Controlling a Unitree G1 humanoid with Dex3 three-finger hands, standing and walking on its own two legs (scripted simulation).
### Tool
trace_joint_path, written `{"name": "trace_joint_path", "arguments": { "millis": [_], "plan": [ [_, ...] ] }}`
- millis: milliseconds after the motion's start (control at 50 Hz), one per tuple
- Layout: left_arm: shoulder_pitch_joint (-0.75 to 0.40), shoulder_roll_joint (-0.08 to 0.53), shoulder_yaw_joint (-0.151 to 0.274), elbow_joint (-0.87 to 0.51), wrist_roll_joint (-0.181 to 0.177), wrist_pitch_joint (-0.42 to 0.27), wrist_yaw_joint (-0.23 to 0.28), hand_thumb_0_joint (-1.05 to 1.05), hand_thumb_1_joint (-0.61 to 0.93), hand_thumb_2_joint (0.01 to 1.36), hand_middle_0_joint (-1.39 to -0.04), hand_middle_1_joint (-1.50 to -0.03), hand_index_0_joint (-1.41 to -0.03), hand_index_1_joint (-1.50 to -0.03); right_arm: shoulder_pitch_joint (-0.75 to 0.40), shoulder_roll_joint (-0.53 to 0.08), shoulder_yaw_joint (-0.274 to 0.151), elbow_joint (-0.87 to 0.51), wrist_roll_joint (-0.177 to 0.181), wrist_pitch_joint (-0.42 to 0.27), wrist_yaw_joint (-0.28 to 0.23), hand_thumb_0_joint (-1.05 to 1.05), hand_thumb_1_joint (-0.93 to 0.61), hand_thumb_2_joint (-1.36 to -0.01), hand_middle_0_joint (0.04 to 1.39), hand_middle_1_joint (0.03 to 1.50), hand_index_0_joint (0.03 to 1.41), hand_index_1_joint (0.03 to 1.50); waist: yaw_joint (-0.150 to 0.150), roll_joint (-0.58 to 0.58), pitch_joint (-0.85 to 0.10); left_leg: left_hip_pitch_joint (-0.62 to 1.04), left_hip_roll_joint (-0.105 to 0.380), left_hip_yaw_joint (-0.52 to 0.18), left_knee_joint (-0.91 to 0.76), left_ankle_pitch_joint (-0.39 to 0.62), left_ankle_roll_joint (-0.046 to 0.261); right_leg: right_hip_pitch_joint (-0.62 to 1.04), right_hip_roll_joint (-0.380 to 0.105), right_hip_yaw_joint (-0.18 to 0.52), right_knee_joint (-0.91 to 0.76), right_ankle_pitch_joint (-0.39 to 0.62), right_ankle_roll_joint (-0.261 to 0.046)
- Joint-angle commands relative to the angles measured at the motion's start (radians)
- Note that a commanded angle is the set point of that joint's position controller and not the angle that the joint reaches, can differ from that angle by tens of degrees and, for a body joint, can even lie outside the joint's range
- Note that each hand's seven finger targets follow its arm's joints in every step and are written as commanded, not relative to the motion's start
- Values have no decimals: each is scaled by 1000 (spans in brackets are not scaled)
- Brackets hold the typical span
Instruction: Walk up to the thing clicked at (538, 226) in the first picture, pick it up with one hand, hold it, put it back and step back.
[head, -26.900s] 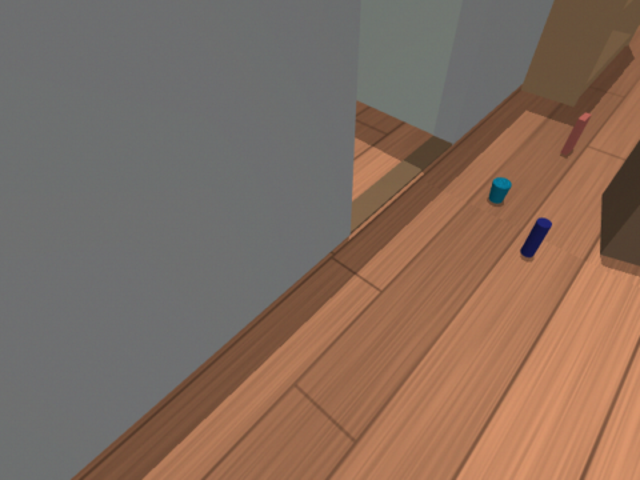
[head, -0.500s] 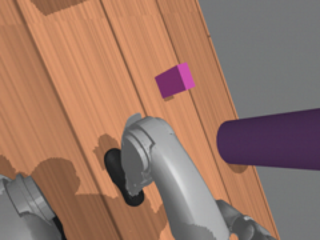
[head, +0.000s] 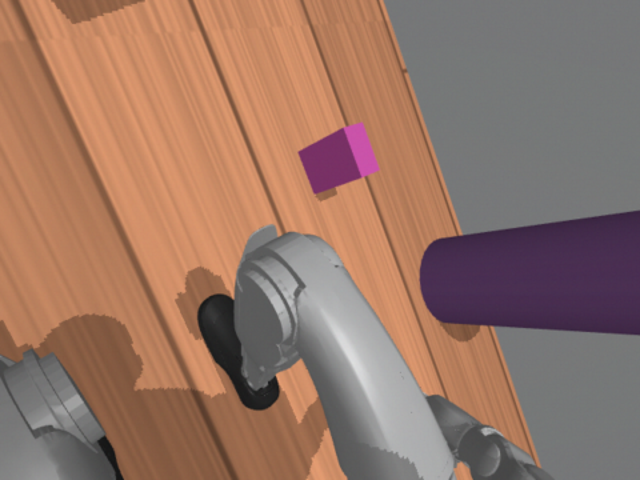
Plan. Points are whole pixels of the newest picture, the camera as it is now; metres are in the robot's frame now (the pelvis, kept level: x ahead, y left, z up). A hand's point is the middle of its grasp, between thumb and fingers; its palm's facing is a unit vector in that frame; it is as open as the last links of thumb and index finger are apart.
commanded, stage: open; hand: left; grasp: from the side
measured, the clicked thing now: out of the picture +0.54 +0.24 -0.24
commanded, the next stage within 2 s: withdraw in 0.34 s
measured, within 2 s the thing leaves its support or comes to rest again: rests again in 1.30 s
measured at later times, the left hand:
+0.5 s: hand out of the picture +0.56 +0.23 -0.16, palm faces +0.16 -0.99 -0.04, open 15.7 cm
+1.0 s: hand out of the picture +0.57 +0.31 -0.11, palm faces +0.20 -0.97 -0.17, open 17.1 cm
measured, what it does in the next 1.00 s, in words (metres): stands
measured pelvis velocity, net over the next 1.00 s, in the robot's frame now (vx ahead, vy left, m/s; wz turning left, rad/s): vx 0.00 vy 0.00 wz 0.02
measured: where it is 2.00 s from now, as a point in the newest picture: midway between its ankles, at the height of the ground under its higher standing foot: (183, 428)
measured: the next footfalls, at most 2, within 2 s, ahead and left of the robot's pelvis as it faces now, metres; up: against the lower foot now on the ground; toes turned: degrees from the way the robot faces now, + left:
none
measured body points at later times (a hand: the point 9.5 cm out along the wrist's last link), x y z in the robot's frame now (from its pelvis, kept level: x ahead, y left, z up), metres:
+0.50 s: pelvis +0.00 +0.00 +0.00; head +0.30 +0.15 +0.30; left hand +0.55 +0.28 -0.16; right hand +0.06 -0.26 -0.05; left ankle +0.07 +0.11 -0.30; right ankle +0.14 -0.12 -0.30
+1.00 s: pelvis +0.00 +0.00 +0.01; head +0.28 +0.14 +0.32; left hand +0.55 +0.36 -0.10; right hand +0.06 -0.26 -0.05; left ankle +0.07 +0.11 -0.30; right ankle +0.14 -0.12 -0.30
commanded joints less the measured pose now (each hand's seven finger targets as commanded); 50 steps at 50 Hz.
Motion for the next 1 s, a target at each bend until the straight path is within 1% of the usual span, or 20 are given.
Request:
{"name": "trace_joint_path", "arguments": {
  "millis": [0, 140, 320, 380, 420, 440, 480, 540, 620, 640, 680, 700, 720, 760, 840, 880, 920, 940, 960, 980],
  "plan": [
    [-288, 131, 5, -158, -6, -65, 6, 0, -373, 355, -532, -489, -528, -489, 152, -360, -99, 36, -9, 26, -8, 0, -896, -897, 201, 301, 200, 301, -135, 609, -634, 465, 59, 27, -299, 245, -19, 404, 40, -57, -151, 243, -49],
    [-297, 127, -6, -161, -7, -63, -1, 0, -444, 255, -426, -378, -423, -377, 155, -359, -100, 32, -5, 28, -7, 0, -897, -898, 201, 301, 201, 301, -135, 597, -640, 451, 58, 20, -301, 227, -16, 396, 41, -60, -150, 228, -50],
    [-293, 133, -1, -175, -11, -59, -7, 0, -505, 186, -316, -276, -312, -275, 167, -354, -98, 41, -4, 27, -5, 0, -889, -896, 201, 301, 201, 301, -123, 615, -655, 470, 57, 30, -294, 268, -18, 417, 40, -53, -150, 257, -51],
    [-291, 128, 0, -173, -16, -56, -11, 0, -517, 188, -306, -279, -304, -277, 169, -357, -99, 37, -3, 29, -5, 0, -892, -897, 201, 301, 201, 301, -124, 619, -658, 474, 56, 30, -297, 262, -18, 418, 42, -55, -152, 252, -52],
    [-285, 123, -6, -166, -10, -55, -11, 0, -548, 205, -240, -265, -236, -266, 162, -355, -99, 40, -3, 29, -6, 0, -885, -896, 201, 301, 201, 301, -124, 622, -648, 486, 58, 26, -299, 265, -21, 395, 41, -58, -150, 249, -54],
    [-303, 124, -11, -173, -9, -58, -8, 0, -559, 125, -244, -204, -240, -203, 157, -353, -99, 41, -3, 29, -5, 0, -894, -897, 202, 301, 201, 301, -128, 616, -640, 462, 56, 29, -297, 244, -17, 393, 43, -56, -152, 236, -54],
    [-289, 111, -6, -164, -11, -60, 1, 0, -547, 197, -185, -227, -182, -228, 167, -356, -97, 41, -6, 27, -5, 0, -877, -895, 201, 301, 201, 301, -133, 611, -641, 479, 57, 22, -302, 263, -21, 403, 38, -62, -150, 253, -52],
    [-321, 165, 10, -205, -12, -64, 9, 0, -548, 178, -170, -201, -166, -203, 159, -352, -98, 37, -3, 29, -5, 0, -878, -895, 201, 301, 201, 301, -116, 614, -669, 455, 54, 34, -287, 247, -13, 420, 43, -49, -153, 245, -51],
    [-338, 255, 58, -287, 3, -51, 10, 0, -555, 169, -166, -192, -159, -196, 175, -355, -109, 40, 1, 38, -8, 0, -884, -897, 201, 301, 200, 301, -79, 698, -717, 511, 62, 42, -309, 273, -23, 420, 39, -40, -143, 243, -58],
    [-334, 278, 74, -309, 1, -45, 6, 0, -571, 165, -172, -196, -165, -200, 171, -354, -113, 37, 5, 40, -10, 0, -887, -898, 201, 301, 200, 301, -66, 710, -730, 521, 64, 45, -311, 278, -24, 413, 38, -36, -141, 243, -60],
    [-343, 298, 89, -350, 3, -24, -4, 0, -568, 153, -175, -182, -167, -187, 184, -357, -122, 35, 10, 45, -14, 0, -888, -898, 201, 301, 200, 301, -67, 735, -757, 533, 67, 47, -315, 296, -25, 416, 36, -34, -136, 254, -59],
    [-332, 324, 106, -361, 5, -8, -12, 0, -573, 140, -174, -173, -164, -179, 197, -354, -129, 35, 16, 49, -17, 0, -889, -899, 201, 301, 200, 301, -51, 740, -778, 524, 65, 57, -319, 297, -23, 437, 36, -25, -139, 256, -60],
    [-329, 328, 104, -371, 7, 9, -27, 0, -567, 128, -165, -165, -157, -169, 193, -355, -137, 33, 24, 49, -21, 0, -889, -898, 201, 301, 200, 301, -48, 742, -765, 524, 68, 57, -322, 296, -23, 409, 32, -22, -137, 251, -61],
    [-297, 280, 84, -331, 11, 50, -51, 0, -548, 135, -194, -189, -189, -189, 214, -349, -145, 30, 33, 57, -25, 0, -884, -896, 201, 301, 200, 301, -63, 715, -741, 498, 68, 59, -331, 293, -22, 405, 32, -24, -140, 252, -61],
    [-278, 160, -3, -235, 11, 126, -100, 0, -578, 117, -188, -184, -190, -178, 221, -341, -160, 19, 56, 61, -34, 0, -866, -891, 201, 301, 200, 301, -99, 585, -635, 376, 61, 58, -331, 200, -3, 354, 31, -29, -161, 204, -59],
    [-283, 138, -13, -200, 3, 145, -121, 0, -611, 19, -182, -105, -192, -91, 227, -340, -164, 17, 64, 61, -37, 0, -873, -889, 201, 301, 201, 301, -107, 525, -613, 350, 57, 55, -330, 167, 3, 340, 31, -35, -173, 178, -56],
    [-294, 89, -47, -184, -14, 155, -150, 0, -531, 73, -43, -37, -37, -40, 226, -341, -170, 18, 70, 58, -36, 0, -777, -885, 195, 305, 199, 305, -117, 493, -597, 340, 54, 47, -330, 149, 6, 327, 32, -41, -172, 163, -57],
    [-261, 176, -31, -45, 113, 243, -90, 0, -512, 65, -64, -46, -56, -51, 275, -311, -195, 33, 86, 88, -31, 0, -849, -901, 195, 304, 199, 304, -62, 537, -657, 421, 59, 68, -369, 185, -8, 319, 27, -22, -195, 159, -63],
    [-307, 163, -33, -98, 106, 271, -74, 0, -531, 76, -68, -60, -60, -66, 267, -317, -192, 15, 91, 101, -30, 0, -867, -905, 195, 304, 199, 304, -74, 554, -666, 446, 66, 59, -371, 220, -12, 303, 27, -25, -190, 174, -65],
    [-336, 214, -5, -131, 113, 287, -66, 0, -528, 84, -64, -61, -53, -69, 275, -330, -200, 13, 98, 109, -32, 0, -857, -903, 195, 304, 199, 304, -63, 582, -677, 481, 69, 51, -386, 241, -17, 283, 21, -27, -181, 180, -68]
  ]
}}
